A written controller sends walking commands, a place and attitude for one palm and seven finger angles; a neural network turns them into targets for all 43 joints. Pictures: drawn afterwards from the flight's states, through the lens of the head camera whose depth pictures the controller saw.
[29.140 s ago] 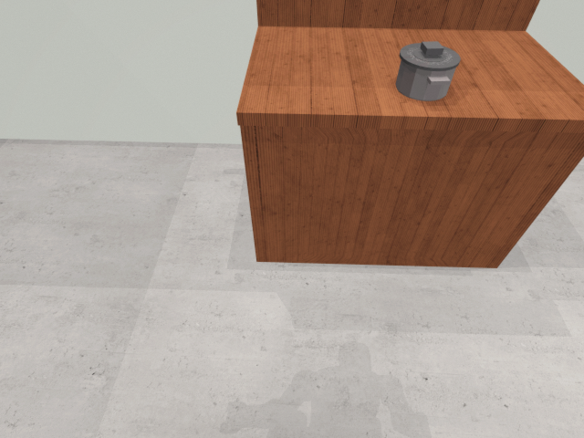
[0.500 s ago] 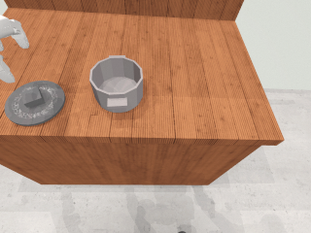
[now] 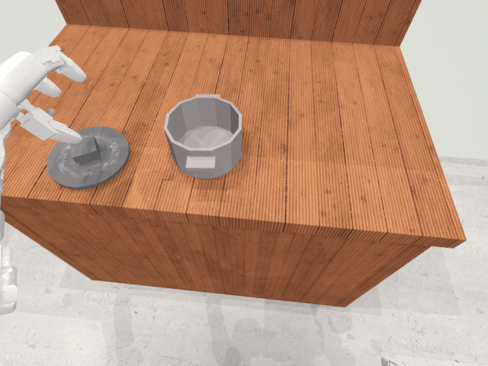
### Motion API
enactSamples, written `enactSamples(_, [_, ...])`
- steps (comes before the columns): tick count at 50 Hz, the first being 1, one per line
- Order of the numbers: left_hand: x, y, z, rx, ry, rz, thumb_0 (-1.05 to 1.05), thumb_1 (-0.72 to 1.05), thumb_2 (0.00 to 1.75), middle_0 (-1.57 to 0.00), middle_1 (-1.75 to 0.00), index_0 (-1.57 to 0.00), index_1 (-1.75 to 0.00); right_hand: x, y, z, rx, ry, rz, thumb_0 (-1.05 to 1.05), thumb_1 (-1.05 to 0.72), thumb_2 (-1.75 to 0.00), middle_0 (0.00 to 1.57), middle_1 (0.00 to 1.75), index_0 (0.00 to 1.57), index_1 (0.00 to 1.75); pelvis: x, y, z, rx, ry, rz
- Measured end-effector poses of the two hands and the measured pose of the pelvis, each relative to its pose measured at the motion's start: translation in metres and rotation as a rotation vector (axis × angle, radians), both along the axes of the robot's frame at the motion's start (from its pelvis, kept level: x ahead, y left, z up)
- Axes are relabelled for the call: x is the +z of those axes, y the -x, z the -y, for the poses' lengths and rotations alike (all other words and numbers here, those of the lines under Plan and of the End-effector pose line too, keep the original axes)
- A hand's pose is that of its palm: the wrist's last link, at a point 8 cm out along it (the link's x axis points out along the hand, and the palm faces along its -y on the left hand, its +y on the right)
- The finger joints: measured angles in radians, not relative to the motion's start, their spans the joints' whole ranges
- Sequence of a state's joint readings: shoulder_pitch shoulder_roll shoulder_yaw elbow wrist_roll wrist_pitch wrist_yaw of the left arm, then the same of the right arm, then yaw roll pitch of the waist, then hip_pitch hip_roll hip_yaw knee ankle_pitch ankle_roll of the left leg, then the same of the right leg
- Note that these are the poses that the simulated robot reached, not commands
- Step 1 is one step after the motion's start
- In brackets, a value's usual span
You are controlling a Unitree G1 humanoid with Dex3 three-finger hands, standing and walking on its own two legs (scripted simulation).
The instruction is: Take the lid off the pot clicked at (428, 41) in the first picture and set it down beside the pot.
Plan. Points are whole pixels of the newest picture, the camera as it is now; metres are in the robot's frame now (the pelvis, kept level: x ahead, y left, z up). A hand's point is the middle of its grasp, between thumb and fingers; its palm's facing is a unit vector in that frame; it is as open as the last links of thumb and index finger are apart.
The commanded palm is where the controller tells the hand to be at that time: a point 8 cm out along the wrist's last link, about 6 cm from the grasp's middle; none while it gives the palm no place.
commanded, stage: draw the hand back to the body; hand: left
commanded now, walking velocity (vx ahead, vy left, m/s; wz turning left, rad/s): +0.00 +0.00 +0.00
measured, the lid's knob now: (84, 148) +0.50 +0.34 +0.00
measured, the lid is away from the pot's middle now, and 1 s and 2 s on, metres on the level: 0.25 0.25 0.25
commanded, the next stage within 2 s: step back with the hand held close in 1.70 s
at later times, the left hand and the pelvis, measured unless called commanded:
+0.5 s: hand (59, 126) +0.38 +0.25 +0.19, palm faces +0.46 -0.84 -0.29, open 9.5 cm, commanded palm +0.32 +0.28 +0.21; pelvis +0.01 -0.04 +0.01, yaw -1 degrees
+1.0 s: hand (49, 197) +0.28 +0.23 +0.19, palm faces +0.46 -0.85 -0.27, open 7.6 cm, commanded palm +0.22 +0.26 +0.20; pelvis -0.01 -0.04 +0.01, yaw -1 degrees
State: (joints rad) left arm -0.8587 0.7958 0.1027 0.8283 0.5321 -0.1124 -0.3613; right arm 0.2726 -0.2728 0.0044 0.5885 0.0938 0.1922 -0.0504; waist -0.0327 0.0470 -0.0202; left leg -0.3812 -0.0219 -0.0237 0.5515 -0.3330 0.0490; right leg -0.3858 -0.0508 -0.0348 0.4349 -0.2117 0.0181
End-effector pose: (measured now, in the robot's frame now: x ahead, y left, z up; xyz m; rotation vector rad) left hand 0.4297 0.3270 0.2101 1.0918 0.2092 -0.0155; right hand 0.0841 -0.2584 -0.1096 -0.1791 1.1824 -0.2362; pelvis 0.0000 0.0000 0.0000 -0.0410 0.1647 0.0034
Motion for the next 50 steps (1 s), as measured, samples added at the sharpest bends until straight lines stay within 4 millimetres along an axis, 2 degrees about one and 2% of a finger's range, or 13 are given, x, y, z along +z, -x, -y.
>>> enactSamples(3, [-0.004, 0.007, 0.014, 0.052, 0.32, 0.223, 0.0, 0.12, 0.38, -0.29, -1.0, -0.3, -1.0, 0.004, -0.011, -0.004, 0.042, 0.003, 0.058, 0.01, -0.91, -0.9, 0.2, 0.3, 0.2, 0.3, 0.001, -0.003, 0.005, -0.006, -0.004, 0.033])
enactSamples(5, [-0.008, 0.011, 0.019, 0.103, 0.469, 0.328, 0.0, 0.12, 0.39, -0.29, -1.0, -0.3, -1.0, 0.008, -0.017, -0.004, 0.05, 0.005, 0.096, 0.01, -0.91, -0.9, 0.2, 0.3, 0.2, 0.3, 0.002, -0.006, 0.009, -0.016, -0.005, 0.049])
enactSamples(11, [-0.003, 0.024, 0.032, 0.196, 0.669, 0.506, 0.0, 0.16, 0.42, -0.28, -0.96, -0.29, -0.96, 0.017, -0.027, 0.006, 0.043, 0.012, 0.202, 0.01, -0.91, -0.9, 0.2, 0.3, 0.2, 0.3, 0.004, -0.014, 0.02, -0.031, -0.005, 0.093])
enactSamples(21, [-0.005, 0.07, 0.035, 0.267, 0.681, 0.579, 0.01, 0.32, 0.52, -0.26, -0.81, -0.27, -0.81, 0.011, -0.028, 0.033, 0.054, 0.021, 0.214, 0.01, -0.91, -0.9, 0.2, 0.3, 0.2, 0.3, 0.006, -0.016, 0.035, -0.026, -0.013, 0.127])
enactSamples(28, [-0.011, 0.102, 0.041, 0.292, 0.681, 0.592, 0.01, 0.45, 0.61, -0.25, -0.7, -0.25, -0.69, 0.013, -0.041, 0.04, 0.086, 0.025, 0.253, 0.01, -0.91, -0.9, 0.2, 0.3, 0.2, 0.3, 0.007, -0.01, 0.043, -0.014, -0.019, 0.149])
enactSamples(39, [-0.008, 0.147, 0.056, 0.259, 0.685, 0.625, 0.01, 0.67, 0.75, -0.22, -0.5, -0.23, -0.5, 0.026, -0.07, 0.025, 0.125, -0.015, 0.403, 0.01, -0.91, -0.9, 0.2, 0.3, 0.2, 0.3, 0.008, 0.001, 0.046, -0.015, -0.025, 0.192])
enactSamples(50, [-0.012, 0.192, 0.063, 0.242, 0.685, 0.641, 0.01, 0.84, 0.87, -0.21, -0.34, -0.22, -0.34, 0.032, -0.073, 0.008, 0.164, -0.042, 0.459, 0.01, -0.91, -0.9, 0.2, 0.3, 0.2, 0.3, 0.009, 0.009, 0.045, -0.018, -0.027, 0.221])
